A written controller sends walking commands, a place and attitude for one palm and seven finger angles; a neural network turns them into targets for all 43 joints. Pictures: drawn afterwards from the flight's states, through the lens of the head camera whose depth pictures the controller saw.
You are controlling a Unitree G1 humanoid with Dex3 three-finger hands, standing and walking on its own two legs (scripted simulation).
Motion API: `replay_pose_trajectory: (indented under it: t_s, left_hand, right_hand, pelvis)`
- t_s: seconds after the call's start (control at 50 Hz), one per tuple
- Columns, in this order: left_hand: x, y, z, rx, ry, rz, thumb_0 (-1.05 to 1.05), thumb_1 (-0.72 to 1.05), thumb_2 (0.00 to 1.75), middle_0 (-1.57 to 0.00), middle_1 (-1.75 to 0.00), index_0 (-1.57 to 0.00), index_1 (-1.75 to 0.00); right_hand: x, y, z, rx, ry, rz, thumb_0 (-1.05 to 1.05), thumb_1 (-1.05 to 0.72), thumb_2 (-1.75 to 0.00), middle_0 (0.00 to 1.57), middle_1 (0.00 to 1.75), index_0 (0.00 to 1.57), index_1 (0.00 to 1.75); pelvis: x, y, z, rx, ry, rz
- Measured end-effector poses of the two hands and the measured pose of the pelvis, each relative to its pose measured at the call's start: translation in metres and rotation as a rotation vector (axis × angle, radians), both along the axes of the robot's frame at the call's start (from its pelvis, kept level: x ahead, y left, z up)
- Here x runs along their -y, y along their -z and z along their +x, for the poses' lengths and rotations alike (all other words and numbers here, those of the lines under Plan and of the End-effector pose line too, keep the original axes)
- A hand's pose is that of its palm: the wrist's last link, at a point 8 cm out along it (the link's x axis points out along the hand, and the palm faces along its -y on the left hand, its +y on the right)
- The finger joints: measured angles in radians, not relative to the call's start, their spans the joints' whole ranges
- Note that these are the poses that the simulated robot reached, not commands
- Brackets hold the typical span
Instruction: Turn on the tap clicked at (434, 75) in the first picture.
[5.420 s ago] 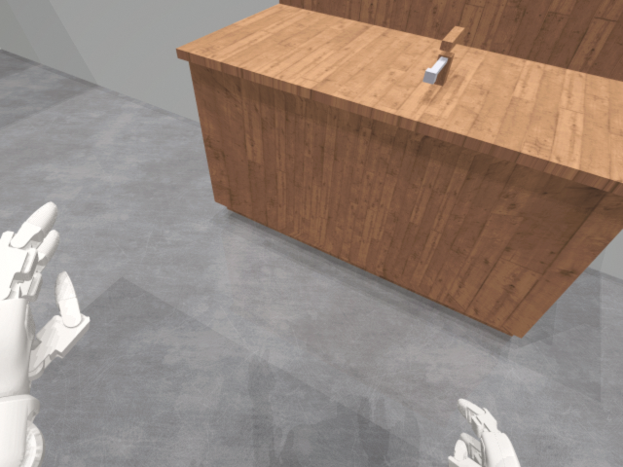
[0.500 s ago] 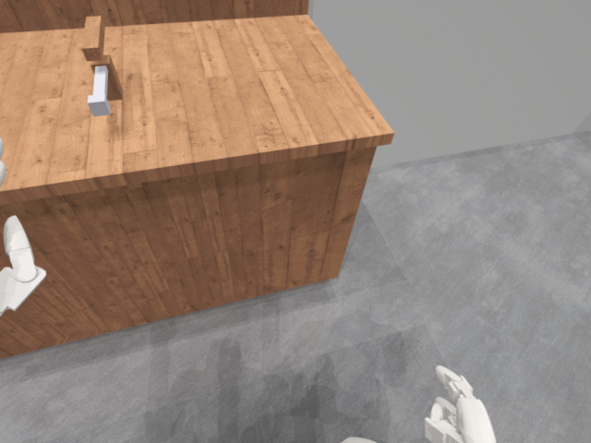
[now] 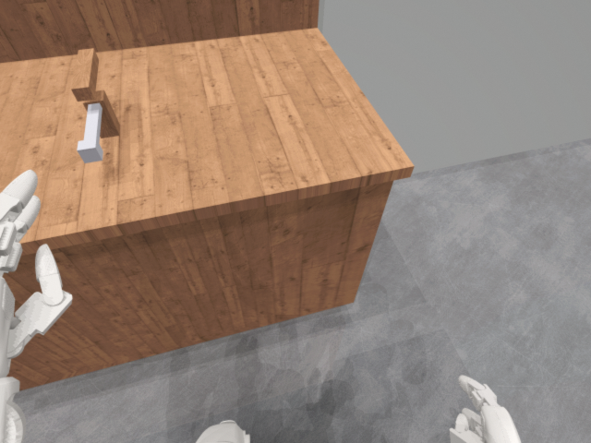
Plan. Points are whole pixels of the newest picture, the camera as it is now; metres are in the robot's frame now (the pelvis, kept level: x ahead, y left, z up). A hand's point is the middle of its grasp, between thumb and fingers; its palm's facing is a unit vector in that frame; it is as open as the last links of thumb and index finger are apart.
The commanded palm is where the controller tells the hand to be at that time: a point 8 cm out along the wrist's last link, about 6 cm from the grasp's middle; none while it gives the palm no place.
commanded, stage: take the last steps up to it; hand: left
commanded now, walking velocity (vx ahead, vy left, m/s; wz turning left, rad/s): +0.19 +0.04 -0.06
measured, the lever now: (90, 150) +0.52 +0.38 +0.07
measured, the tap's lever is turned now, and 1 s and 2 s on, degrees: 0 0 0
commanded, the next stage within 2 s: come to a stop and stand still in 0.32 s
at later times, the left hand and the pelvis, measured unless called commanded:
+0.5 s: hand (103, 231) +0.29 +0.22 +0.17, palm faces +0.39 -0.80 -0.46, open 7.4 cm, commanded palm +0.24 +0.27 +0.18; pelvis +0.07 -0.01 -0.01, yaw -2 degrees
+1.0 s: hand (55, 242) +0.27 +0.27 +0.17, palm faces +0.42 -0.83 -0.37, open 7.4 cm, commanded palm +0.22 +0.30 +0.18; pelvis +0.05 +0.02 -0.01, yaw -2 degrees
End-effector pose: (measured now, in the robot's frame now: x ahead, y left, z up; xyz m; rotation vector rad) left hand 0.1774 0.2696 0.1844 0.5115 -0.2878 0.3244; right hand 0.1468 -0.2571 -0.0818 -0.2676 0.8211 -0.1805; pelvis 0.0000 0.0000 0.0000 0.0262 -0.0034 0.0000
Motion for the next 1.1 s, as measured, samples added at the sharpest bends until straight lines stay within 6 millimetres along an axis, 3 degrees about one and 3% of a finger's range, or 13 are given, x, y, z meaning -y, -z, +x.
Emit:
replay_pose_trajectory:
  t_s: [0.1,0.2,0.28,0.34,0.4,0.48,0.64,0.72,0.8,0.94,1.02,1.1]
  left_hand:
    - [-0.02,-0.007,0.023,0.122,0.046,0.027,0.02,0.88,0.9,-0.22,-0.3,-0.21,-0.3]
    - [-0.038,-0.009,0.05,0.137,0.015,0.017,0.01,0.88,0.9,-0.22,-0.3,-0.21,-0.3]
    - [-0.028,-0.011,0.058,0.099,0.028,-0.003,0.02,0.89,0.9,-0.21,-0.3,-0.21,-0.3]
    - [-0.014,-0.01,0.06,0.052,0.046,0.011,0.02,0.89,0.9,-0.21,-0.3,-0.21,-0.3]
    - [-0.003,-0.007,0.063,0.014,0.031,0.051,0.02,0.89,0.9,-0.21,-0.3,-0.21,-0.3]
    - [0.006,-0.003,0.071,-0.005,-0.014,0.051,0.01,0.88,0.9,-0.22,-0.3,-0.21,-0.3]
    - [0.014,0.001,0.09,-0.047,-0.002,0.004,0.01,0.88,0.9,-0.22,-0.3,-0.21,-0.3]
    - [0.011,0.0,0.088,-0.046,0.039,0.02,0.02,0.88,0.9,-0.22,-0.3,-0.21,-0.3]
    - [-0.005,-0.001,0.08,-0.004,0.057,0.023,0.01,0.88,0.9,-0.22,-0.3,-0.21,-0.3]
    - [-0.036,0.003,0.064,0.046,-0.007,-0.017,0.01,0.88,0.9,-0.22,-0.3,-0.21,-0.3]
    - [-0.033,0.003,0.053,0.062,-0.024,-0.048,0.02,0.89,0.9,-0.21,-0.3,-0.21,-0.3]
    - [-0.023,0.006,0.041,0.037,-0.009,-0.064,0.02,0.89,0.9,-0.21,-0.3,-0.21,-0.3]
  right_hand:
    - [-0.015,-0.006,0.03,0.08,0.042,-0.039,0.02,-0.9,-0.9,0.2,0.3,0.2,0.3]
    - [-0.051,-0.008,0.05,0.112,0.023,0.049,0.02,-0.91,-0.9,0.2,0.3,0.2,0.3]
    - [-0.072,-0.004,0.056,0.109,-0.009,0.129,0.01,-0.9,-0.9,0.2,0.3,0.2,0.3]
    - [-0.077,0.004,0.058,0.093,-0.023,0.169,0.01,-0.9,-0.9,0.2,0.3,0.2,0.3]
    - [-0.072,0.018,0.059,0.067,-0.028,0.194,0.01,-0.9,-0.9,0.2,0.3,0.21,0.3]
    - [-0.049,0.034,0.06,0.01,-0.022,0.182,0.01,-0.9,-0.9,0.2,0.3,0.21,0.3]
    - [0.001,0.012,0.065,0.001,0.044,0.069,0.02,-0.9,-0.9,0.2,0.3,0.2,0.3]
    - [0.01,-0.002,0.07,0.035,0.063,0.01,0.02,-0.9,-0.9,0.2,0.3,0.2,0.3]
    - [0.001,-0.009,0.075,0.068,0.064,-0.034,0.02,-0.91,-0.9,0.2,0.3,0.2,0.3]
    - [-0.047,-0.014,0.072,0.107,0.004,0.024,0.02,-0.91,-0.9,0.19,0.3,0.2,0.3]
    - [-0.071,-0.007,0.065,0.124,-0.053,0.096,0.01,-0.9,-0.9,0.2,0.3,0.2,0.3]
    - [-0.081,0.001,0.051,0.109,-0.073,0.141,0.01,-0.9,-0.9,0.2,0.3,0.2,0.3]
  pelvis:
    - [-0.021,0.015,0.025,0.025,0.022,-0.01]
    - [-0.025,0.01,0.037,0.019,0.026,-0.028]
    - [-0.023,0.005,0.046,0.005,0.038,-0.035]
    - [-0.018,0.004,0.053,0.001,0.04,-0.031]
    - [-0.007,0.009,0.059,0.004,0.042,-0.018]
    - [0.005,0.013,0.067,0.016,0.031,-0.024]
    - [0.008,-0.001,0.076,0.013,0.032,0.012]
    - [0.002,0.0,0.075,0.012,0.035,0.004]
    - [-0.012,0.007,0.074,0.021,0.037,-0.032]
    - [-0.023,0.005,0.063,0.028,0.044,-0.031]
    - [-0.023,0.006,0.051,0.033,0.041,-0.038]
    - [-0.021,0.006,0.038,0.045,0.037,-0.054]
